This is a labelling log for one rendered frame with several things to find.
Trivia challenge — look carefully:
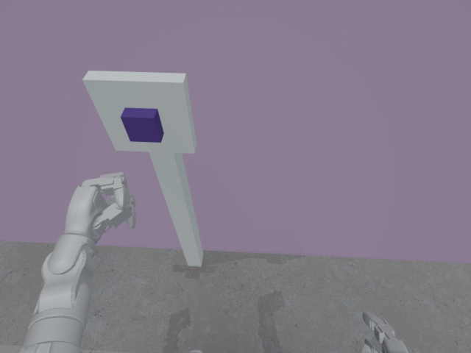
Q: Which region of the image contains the button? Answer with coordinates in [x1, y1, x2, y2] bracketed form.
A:
[121, 108, 164, 143]

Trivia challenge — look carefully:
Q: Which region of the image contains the robot left forearm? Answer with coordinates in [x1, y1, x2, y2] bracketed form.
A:
[16, 233, 98, 353]

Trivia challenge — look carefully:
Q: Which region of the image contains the panel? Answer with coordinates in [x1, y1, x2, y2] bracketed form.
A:
[82, 71, 203, 267]

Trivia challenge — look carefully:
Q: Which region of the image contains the robot left hand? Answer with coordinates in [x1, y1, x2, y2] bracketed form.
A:
[64, 172, 136, 244]

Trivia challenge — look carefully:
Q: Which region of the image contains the robot right hand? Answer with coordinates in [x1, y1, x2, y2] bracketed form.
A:
[361, 312, 408, 353]

